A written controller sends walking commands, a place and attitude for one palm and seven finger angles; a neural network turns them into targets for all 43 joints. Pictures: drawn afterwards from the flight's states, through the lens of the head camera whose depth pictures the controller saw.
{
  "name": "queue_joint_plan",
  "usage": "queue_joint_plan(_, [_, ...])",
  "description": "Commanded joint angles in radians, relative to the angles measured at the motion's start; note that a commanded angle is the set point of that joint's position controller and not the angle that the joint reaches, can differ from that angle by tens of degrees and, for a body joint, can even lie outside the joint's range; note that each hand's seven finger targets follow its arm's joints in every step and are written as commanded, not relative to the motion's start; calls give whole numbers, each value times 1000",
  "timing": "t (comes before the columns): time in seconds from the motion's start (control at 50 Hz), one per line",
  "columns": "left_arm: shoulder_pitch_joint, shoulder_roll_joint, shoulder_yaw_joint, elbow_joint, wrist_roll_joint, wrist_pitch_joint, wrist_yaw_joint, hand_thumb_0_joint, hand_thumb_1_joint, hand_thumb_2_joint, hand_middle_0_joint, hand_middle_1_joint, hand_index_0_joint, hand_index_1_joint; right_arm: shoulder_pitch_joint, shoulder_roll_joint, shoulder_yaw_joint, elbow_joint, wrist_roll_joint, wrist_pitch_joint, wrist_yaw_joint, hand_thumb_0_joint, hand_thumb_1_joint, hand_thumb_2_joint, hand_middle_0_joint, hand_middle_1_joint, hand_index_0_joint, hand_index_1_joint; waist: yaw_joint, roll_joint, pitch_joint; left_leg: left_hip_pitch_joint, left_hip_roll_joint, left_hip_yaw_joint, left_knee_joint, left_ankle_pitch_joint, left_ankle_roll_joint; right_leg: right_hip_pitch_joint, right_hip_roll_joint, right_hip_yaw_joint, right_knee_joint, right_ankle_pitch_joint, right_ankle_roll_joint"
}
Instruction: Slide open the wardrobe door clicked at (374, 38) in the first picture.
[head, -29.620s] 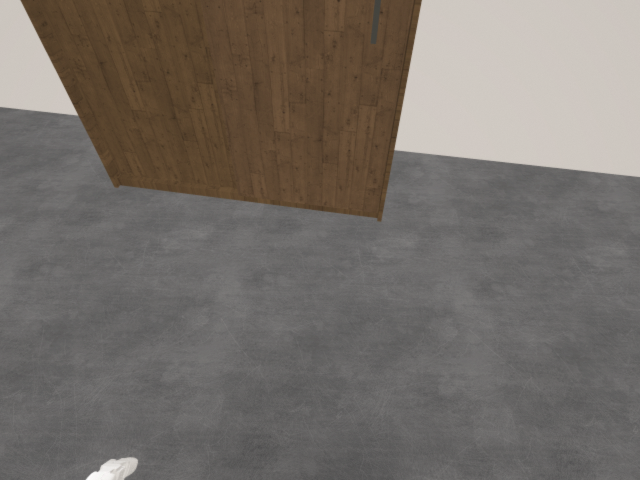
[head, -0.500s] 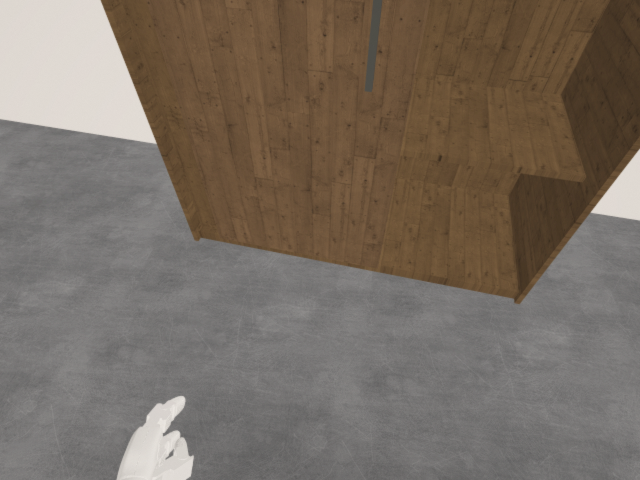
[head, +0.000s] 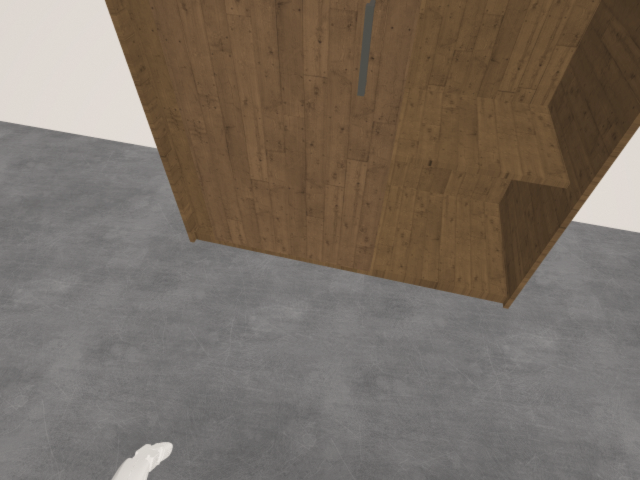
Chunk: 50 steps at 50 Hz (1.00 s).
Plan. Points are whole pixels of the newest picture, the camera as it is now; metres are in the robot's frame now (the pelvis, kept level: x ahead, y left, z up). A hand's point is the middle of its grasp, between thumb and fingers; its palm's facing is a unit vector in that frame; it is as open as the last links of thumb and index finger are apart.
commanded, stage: let the arm hang, fingers relaxed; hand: right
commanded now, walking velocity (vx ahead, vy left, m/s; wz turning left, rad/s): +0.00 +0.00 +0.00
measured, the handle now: (366, 50) +0.95 -0.02 +0.11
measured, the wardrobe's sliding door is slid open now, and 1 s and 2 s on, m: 0.51 0.51 0.51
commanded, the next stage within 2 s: look to check the result in 0.84 s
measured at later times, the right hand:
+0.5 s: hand out of the picture -0.03 -0.21 -0.17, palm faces -0.02 +0.98 -0.21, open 7.3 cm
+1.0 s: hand out of the picture +0.01 -0.21 -0.17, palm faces -0.03 +0.98 -0.19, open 7.3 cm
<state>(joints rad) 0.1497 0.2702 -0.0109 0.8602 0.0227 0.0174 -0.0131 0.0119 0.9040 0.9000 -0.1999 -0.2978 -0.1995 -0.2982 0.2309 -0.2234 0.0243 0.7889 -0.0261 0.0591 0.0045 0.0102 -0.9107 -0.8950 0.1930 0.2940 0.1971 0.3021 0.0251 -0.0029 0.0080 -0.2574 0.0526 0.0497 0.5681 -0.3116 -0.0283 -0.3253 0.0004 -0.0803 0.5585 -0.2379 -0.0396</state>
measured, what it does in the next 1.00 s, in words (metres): stands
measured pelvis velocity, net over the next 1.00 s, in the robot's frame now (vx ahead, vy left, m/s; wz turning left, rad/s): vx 0.00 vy -0.03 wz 0.02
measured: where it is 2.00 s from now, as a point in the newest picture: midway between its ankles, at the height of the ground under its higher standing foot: outside the picture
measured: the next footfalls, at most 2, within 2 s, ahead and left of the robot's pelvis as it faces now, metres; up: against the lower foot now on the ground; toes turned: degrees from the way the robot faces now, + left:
none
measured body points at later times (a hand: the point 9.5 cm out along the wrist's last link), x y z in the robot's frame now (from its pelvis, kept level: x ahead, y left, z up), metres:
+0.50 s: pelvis -0.01 -0.02 +0.01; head +0.01 -0.02 +0.46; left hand -0.03 +0.20 -0.15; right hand -0.02 -0.26 -0.15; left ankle -0.01 +0.13 -0.73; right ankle +0.04 -0.09 -0.73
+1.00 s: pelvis +0.00 -0.03 +0.01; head +0.01 -0.04 +0.46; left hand +0.01 +0.21 -0.14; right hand +0.01 -0.27 -0.15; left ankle -0.01 +0.13 -0.73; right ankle +0.04 -0.09 -0.73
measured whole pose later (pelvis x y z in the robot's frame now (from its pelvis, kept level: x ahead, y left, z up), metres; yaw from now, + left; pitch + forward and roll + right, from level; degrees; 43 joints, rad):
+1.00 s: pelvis +0.00 -0.03 +0.01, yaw +1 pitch -1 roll +1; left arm 0.23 0.18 0.01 1.12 0.01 0.01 0.01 0.01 0.91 0.90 -0.20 -0.30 -0.20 -0.30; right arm 0.25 -0.19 0.00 1.14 -0.03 0.00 -0.02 0.00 -0.91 -0.89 0.19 0.29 0.20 0.30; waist 0.01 0.01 0.05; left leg -0.16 0.08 0.02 0.40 -0.21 -0.06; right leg -0.23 0.03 -0.11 0.41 -0.17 -0.08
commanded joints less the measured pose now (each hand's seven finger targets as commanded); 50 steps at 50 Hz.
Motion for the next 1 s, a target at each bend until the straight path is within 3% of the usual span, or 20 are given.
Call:
queue_joint_plan(0.0, [3, 91, 24, 13, 4, -16, 11, 0, 900, 900, -200, -300, -200, -300, 10, -151, -38, 57, 11, -62, -19, 0, -900, -900, 200, 300, 200, 300, -15, -61, -35, 25, 68, -103, -185, 43, 38, 72, -93, 125, -169, 56, 5])
queue_joint_plan(0.04, [26, 67, 27, 54, 6, -13, 20, 0, 900, 900, -200, -300, -200, -300, 35, -119, -49, 119, 10, -62, -22, 0, -900, -900, 200, 300, 200, 300, -17, -143, -31, 38, 60, -93, -205, 25, 42, 67, -97, 126, -196, -15, 4])
queue_joint_plan(0.3, [174, 26, 43, 199, -5, -8, 37, 0, 900, 900, -200, -300, -200, -300, 104, -67, -35, 311, 11, -64, -32, 0, -900, -900, 200, 300, 200, 300, -11, 19, 41, 12, 50, -67, -236, -16, 39, 63, -110, 138, -241, -98, -9])
queue_joint_plan(0.52, [167, -4, 44, 222, -1, -13, 34, 0, 900, 900, -200, -300, -200, -300, 110, -38, -39, 318, 5, -60, -39, 0, -900, -900, 200, 300, 200, 300, -20, 1, 86, 4, 41, -56, -210, 0, 24, 29, -111, 154, -289, -143, -15])
queue_joint_plan(0.64, [157, -4, 43, 223, -1, -21, 33, 0, 900, 900, -200, -300, -200, -300, 92, -38, -41, 309, 5, -67, -39, 0, -900, -900, 200, 300, 200, 300, -17, -1, 60, 21, 49, -60, -214, 52, 25, 61, -108, 147, -280, -72, -15])
queue_joint_plan(0.74, [139, 14, 44, 222, -2, -26, 34, 0, 900, 900, -200, -300, -200, -300, 76, -51, -43, 309, 6, -69, -37, 0, -900, -900, 200, 300, 200, 300, -16, -28, 54, 32, 52, -61, -219, 77, 24, 87, -111, 144, -284, -37, -12])
queue_joint_plan(0.98, [103, 59, 50, 219, -5, -29, 33, 0, 900, 900, -200, -300, -200, -300, 58, -88, -45, 317, 4, -74, -33, 0, -900, -900, 200, 300, 200, 300, -14, -4, 39, 48, 60, -65, -239, 90, 26, 123, -118, 146, -294, -23, -15])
